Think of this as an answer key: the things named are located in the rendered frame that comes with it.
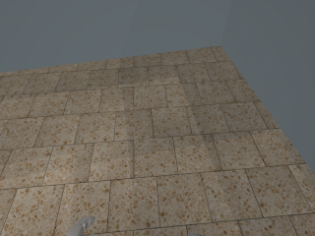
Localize robot left hand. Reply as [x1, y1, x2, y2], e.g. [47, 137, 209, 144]
[66, 215, 95, 236]

